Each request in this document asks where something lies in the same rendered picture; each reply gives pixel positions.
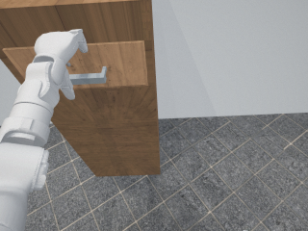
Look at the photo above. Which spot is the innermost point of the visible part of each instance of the cabinet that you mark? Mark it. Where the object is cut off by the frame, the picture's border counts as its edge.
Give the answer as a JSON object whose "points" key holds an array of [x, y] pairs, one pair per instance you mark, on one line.
{"points": [[114, 129]]}

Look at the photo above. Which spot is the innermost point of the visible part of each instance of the handle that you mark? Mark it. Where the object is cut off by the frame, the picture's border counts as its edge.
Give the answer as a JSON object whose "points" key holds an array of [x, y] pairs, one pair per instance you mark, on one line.
{"points": [[89, 78]]}

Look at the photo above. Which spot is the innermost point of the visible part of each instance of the left robot upper arm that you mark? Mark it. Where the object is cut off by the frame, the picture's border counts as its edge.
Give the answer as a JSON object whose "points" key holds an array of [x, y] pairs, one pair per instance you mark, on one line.
{"points": [[23, 169]]}

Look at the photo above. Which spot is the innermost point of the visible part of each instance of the robot left hand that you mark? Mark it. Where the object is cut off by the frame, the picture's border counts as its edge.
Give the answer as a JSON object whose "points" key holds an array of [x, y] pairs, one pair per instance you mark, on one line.
{"points": [[63, 45]]}

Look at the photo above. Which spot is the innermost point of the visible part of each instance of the left robot forearm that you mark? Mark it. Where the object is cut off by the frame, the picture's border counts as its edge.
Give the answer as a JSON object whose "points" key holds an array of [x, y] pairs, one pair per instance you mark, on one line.
{"points": [[29, 120]]}

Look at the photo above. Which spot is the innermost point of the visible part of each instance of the drawer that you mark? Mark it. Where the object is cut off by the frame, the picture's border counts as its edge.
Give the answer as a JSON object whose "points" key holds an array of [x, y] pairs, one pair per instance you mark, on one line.
{"points": [[125, 62]]}

